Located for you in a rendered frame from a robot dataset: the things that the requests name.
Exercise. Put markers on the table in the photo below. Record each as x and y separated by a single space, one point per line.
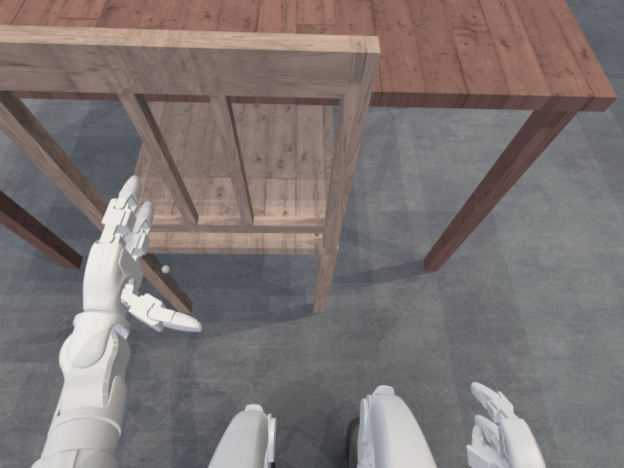
474 54

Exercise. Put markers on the chair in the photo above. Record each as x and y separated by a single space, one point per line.
223 178

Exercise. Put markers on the left robot thigh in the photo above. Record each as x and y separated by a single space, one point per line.
248 442

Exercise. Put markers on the left robot forearm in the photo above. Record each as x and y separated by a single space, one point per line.
88 420

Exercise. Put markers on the right robot shin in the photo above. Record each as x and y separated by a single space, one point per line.
366 455

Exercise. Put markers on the robot left hand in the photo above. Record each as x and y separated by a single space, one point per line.
114 259

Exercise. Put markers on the robot right hand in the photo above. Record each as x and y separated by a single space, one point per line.
512 442

